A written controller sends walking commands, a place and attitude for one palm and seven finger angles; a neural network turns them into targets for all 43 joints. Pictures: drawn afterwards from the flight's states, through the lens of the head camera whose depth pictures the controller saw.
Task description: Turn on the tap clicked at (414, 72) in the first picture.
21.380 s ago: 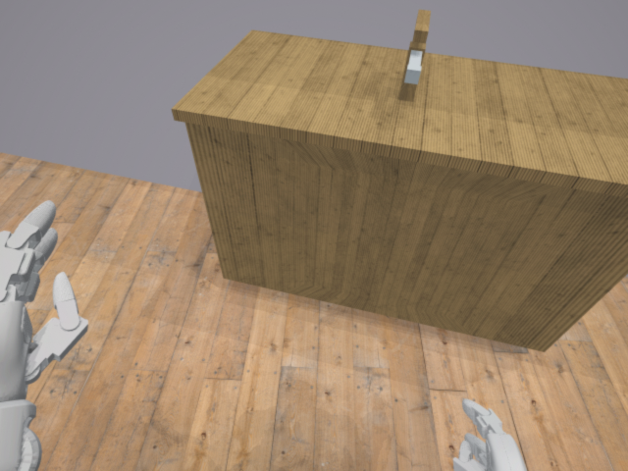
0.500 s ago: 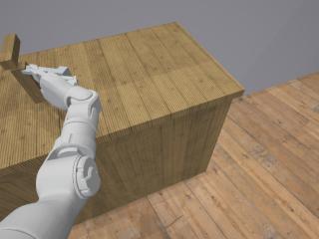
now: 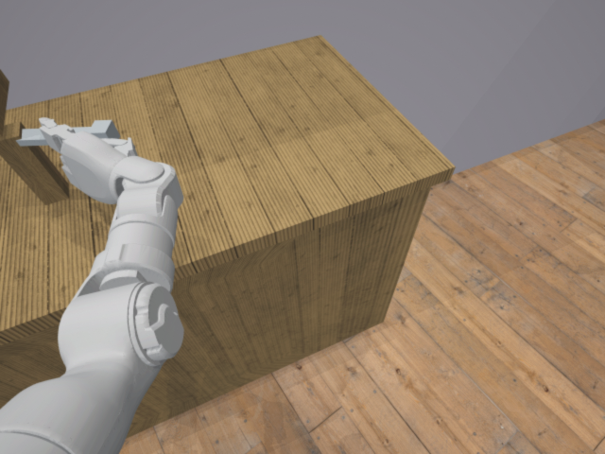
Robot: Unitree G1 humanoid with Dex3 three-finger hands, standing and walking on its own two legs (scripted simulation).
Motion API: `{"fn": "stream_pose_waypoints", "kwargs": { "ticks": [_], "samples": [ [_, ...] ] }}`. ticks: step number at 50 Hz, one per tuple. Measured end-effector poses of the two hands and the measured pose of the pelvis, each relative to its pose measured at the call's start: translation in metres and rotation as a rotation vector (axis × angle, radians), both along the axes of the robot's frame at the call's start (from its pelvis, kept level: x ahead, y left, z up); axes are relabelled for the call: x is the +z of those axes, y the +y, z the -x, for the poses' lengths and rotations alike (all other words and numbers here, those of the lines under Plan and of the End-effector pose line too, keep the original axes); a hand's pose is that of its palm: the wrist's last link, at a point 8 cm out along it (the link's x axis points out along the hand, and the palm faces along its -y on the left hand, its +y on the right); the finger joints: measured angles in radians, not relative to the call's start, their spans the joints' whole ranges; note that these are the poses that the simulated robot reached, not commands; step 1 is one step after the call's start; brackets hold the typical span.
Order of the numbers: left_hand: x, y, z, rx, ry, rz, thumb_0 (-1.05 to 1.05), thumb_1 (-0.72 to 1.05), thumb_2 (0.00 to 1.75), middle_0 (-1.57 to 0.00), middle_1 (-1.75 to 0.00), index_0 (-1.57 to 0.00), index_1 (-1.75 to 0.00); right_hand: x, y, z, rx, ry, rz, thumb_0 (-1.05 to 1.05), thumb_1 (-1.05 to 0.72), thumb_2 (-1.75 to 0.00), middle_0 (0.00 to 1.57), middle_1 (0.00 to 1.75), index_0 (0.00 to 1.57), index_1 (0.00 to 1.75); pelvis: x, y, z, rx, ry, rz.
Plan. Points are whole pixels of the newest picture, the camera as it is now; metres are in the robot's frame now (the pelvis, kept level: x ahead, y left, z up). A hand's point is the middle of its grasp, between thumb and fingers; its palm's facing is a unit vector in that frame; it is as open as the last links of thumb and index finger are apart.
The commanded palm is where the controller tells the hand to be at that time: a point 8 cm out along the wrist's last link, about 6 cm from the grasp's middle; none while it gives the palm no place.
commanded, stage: push the lever round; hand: left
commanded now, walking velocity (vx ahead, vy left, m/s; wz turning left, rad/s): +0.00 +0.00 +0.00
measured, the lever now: (104, 134) +0.52 +0.25 +0.16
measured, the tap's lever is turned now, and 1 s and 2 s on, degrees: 67 77 77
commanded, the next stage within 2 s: lift the hand up off the lever in 0.10 s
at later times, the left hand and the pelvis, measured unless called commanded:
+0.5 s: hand (122, 137) +0.51 +0.22 +0.16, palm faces +0.83 -0.54 -0.12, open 7.9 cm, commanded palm +0.45 +0.24 +0.16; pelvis +0.00 +0.01 +0.00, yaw -1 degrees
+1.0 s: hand (123, 126) +0.51 +0.21 +0.17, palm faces +0.82 -0.56 -0.12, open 7.7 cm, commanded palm +0.45 +0.24 +0.18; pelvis +0.01 +0.02 +0.01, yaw +0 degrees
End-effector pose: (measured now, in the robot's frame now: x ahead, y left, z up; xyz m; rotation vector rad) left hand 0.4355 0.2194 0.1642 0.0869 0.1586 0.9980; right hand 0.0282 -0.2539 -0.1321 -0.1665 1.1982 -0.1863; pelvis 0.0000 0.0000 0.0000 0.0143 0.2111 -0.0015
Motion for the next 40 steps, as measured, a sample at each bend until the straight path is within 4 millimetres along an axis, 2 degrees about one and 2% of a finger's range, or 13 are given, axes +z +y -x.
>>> {"fn": "stream_pose_waypoints", "kwargs": {
  "ticks": [11, 19, 28, 33, 40],
  "samples": [
    [0.002, 0.001, -0.012, -0.008, 0.015, 0.000, 0.00, 0.91, 0.92, -0.15, -0.15, -0.15, -0.15, 0.002, 0.000, -0.008, 0.012, -0.016, 0.013, 0.01, -0.91, -0.90, 0.20, 0.30, 0.20, 0.30, -0.002, 0.001, 0.001, 0.005, 0.019, 0.002],
    [0.002, 0.005, -0.019, -0.009, 0.008, 0.017, 0.01, 0.89, 0.91, -0.15, -0.15, -0.15, -0.15, 0.002, 0.002, 0.006, -0.011, 0.018, 0.013, 0.01, -0.91, -0.90, 0.20, 0.30, 0.20, 0.30, -0.002, 0.004, -0.001, -0.006, 0.032, 0.004],
    [0.007, 0.018, -0.013, 0.005, -0.012, 0.016, 0.01, 0.89, 0.90, -0.15, -0.15, -0.15, -0.15, 0.004, 0.008, 0.016, -0.029, 0.044, 0.000, 0.01, -0.91, -0.90, 0.20, 0.30, 0.20, 0.30, 0.002, 0.008, -0.005, -0.009, 0.009, 0.009],
    [0.011, 0.021, -0.013, -0.010, -0.011, 0.010, 0.01, 0.89, 0.90, -0.15, -0.15, -0.15, -0.15, 0.005, 0.011, 0.011, -0.017, 0.035, 0.001, 0.01, -0.91, -0.90, 0.20, 0.30, 0.20, 0.30, 0.003, 0.010, -0.006, -0.001, -0.003, 0.011],
    [0.016, 0.013, -0.018, -0.039, -0.005, 0.019, 0.01, 0.90, 0.90, -0.15, -0.15, -0.15, -0.15, 0.008, 0.015, -0.005, 0.006, 0.004, 0.002, 0.01, -0.91, -0.90, 0.20, 0.30, 0.20, 0.30, 0.004, 0.014, -0.008, 0.004, -0.004, 0.012]
  ]
}}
